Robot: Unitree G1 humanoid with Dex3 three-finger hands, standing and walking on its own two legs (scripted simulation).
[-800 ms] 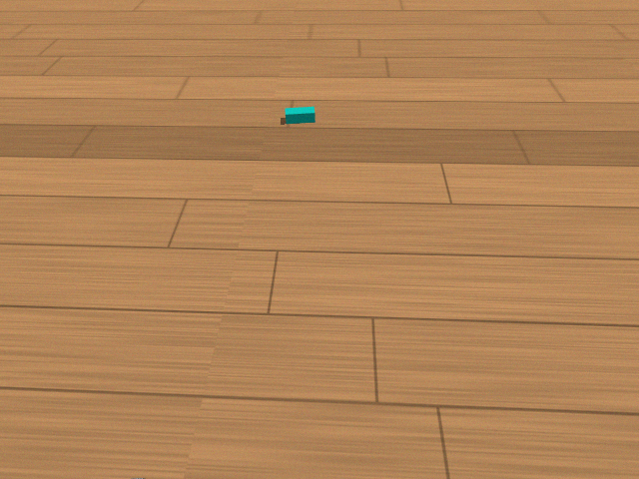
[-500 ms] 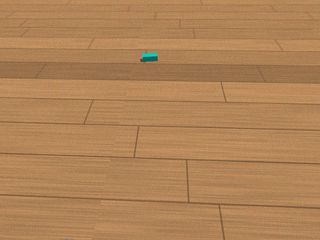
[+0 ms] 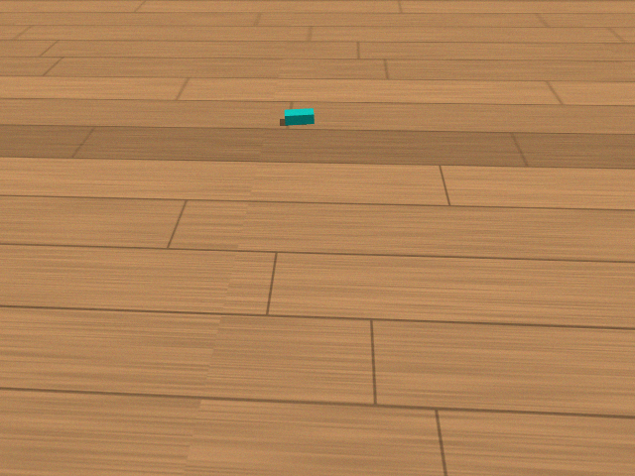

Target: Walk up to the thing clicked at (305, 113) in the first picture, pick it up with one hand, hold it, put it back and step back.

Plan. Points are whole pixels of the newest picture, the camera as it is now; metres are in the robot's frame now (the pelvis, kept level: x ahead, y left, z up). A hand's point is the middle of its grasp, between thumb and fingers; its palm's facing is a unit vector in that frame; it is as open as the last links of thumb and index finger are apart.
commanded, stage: stand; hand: left
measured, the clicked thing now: (299, 116) +2.03 +0.20 -0.75
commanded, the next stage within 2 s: walk up in 0.32 s
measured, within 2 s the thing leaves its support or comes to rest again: neither
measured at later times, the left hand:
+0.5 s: hand out of the picture +0.09 +0.28 -0.15, palm faces +0.04 -0.93 -0.36, open 7.3 cm
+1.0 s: hand (130, 376) +0.28 +0.34 -0.15, palm faces +0.00 -0.95 -0.33, open 7.4 cm
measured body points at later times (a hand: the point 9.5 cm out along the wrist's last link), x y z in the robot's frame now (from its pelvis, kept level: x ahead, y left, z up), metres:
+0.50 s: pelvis +0.02 +0.00 -0.02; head +0.02 -0.01 +0.43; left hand +0.08 +0.33 -0.13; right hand +0.09 -0.32 -0.14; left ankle +0.00 +0.13 -0.75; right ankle +0.00 -0.12 -0.75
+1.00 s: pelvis +0.23 +0.06 -0.01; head +0.22 +0.07 +0.44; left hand +0.28 +0.39 -0.13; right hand +0.31 -0.26 -0.11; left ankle +0.22 +0.18 -0.75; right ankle +0.32 -0.09 -0.70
